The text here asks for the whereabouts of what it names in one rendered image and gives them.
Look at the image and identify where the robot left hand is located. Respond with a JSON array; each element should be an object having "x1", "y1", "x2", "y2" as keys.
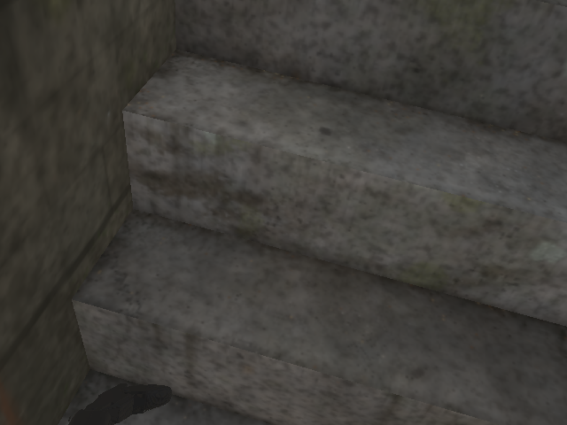
[{"x1": 68, "y1": 383, "x2": 172, "y2": 425}]

